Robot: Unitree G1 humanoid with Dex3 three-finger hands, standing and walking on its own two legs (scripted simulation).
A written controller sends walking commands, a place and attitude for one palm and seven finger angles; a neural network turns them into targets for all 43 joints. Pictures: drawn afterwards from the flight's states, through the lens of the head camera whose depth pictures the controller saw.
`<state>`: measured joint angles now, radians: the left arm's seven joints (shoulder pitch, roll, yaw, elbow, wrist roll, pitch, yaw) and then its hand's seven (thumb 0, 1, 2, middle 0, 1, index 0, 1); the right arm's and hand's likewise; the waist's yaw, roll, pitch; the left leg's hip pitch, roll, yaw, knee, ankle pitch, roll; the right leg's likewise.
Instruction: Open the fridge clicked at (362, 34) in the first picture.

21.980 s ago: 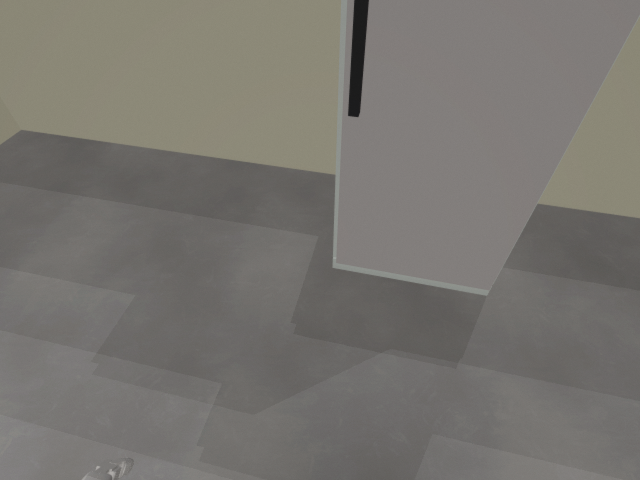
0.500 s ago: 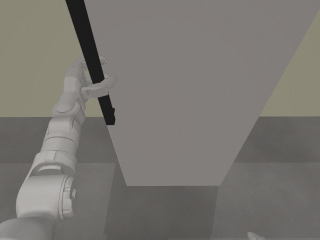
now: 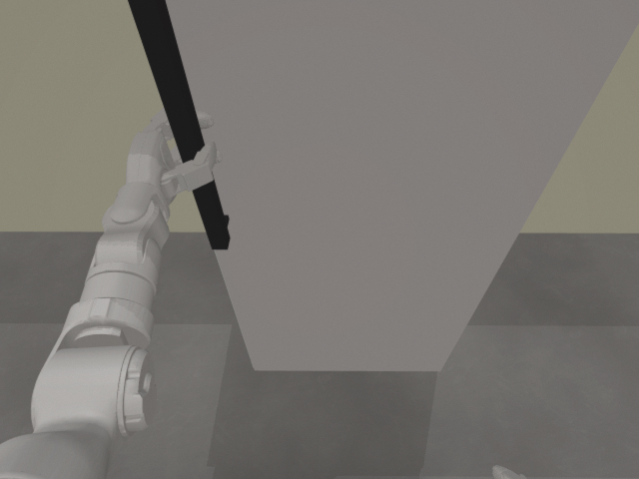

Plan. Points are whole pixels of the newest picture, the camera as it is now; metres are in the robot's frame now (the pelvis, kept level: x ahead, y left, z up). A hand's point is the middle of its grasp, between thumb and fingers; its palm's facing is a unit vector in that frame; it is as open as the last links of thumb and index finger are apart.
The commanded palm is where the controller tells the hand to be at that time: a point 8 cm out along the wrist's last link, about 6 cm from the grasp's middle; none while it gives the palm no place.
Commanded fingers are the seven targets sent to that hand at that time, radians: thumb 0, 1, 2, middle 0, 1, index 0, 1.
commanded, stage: grip the handle and tug to test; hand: left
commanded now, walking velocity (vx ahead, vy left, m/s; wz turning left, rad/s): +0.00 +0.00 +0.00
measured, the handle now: (194, 132) +0.50 +0.18 +0.19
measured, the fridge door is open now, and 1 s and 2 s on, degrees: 0 4 41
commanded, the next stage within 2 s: pull the door a little, standing still in 0.38 s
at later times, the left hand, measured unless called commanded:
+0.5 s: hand (204, 167) +0.45 +0.15 +0.17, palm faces +0.03 -1.00 +0.01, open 6.1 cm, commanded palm +0.41 +0.20 +0.17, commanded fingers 0.00 0.90 0.90 -0.45 -1.40 -0.45 -1.40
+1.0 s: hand (201, 185) +0.41 +0.15 +0.17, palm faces +0.02 -1.00 -0.01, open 6.4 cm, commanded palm +0.34 +0.20 +0.17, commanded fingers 0.00 0.90 0.90 -0.45 -1.40 -0.45 -1.40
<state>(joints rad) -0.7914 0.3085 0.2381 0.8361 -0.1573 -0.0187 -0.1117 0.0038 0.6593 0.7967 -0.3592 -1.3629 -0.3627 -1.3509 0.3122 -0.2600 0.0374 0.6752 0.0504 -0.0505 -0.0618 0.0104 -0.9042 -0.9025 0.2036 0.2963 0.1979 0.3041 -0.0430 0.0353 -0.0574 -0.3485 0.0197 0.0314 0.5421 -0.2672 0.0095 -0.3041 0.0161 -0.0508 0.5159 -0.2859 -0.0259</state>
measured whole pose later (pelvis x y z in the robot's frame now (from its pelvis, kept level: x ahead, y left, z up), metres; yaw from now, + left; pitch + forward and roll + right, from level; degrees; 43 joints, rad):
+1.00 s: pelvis +0.06 +0.00 +0.01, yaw -5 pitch +3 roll +0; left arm -0.20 0.23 0.25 0.03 -0.21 0.24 -0.08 0.00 0.71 0.74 -0.25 -1.36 -0.23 -1.35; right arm 0.25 -0.24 0.04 0.56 0.05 0.03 -0.03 0.01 -0.90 -0.90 0.20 0.30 0.20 0.30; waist -0.01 0.05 -0.10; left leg -0.17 0.02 0.08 0.43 -0.27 0.01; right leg -0.16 0.02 -0.01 0.42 -0.27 -0.02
